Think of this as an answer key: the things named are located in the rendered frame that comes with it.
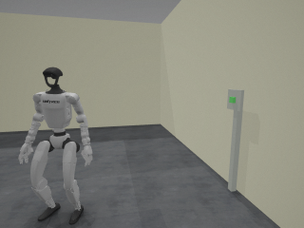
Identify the right robot thigh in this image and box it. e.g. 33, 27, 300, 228
30, 140, 53, 190

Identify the robot right upper arm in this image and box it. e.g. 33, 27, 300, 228
32, 91, 45, 122

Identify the button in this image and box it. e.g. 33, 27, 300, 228
229, 97, 236, 104

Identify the robot head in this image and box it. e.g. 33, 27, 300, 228
43, 66, 66, 94

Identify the right robot hand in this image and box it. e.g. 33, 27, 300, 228
18, 142, 33, 164

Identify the robot left upper arm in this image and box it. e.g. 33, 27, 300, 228
65, 92, 85, 124

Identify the panel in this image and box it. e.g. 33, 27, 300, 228
227, 89, 244, 192

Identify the left robot hand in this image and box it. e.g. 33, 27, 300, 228
81, 145, 93, 167

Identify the robot right forearm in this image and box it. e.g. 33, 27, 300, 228
25, 117, 41, 143

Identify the robot left forearm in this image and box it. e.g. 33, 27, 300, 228
79, 115, 90, 146

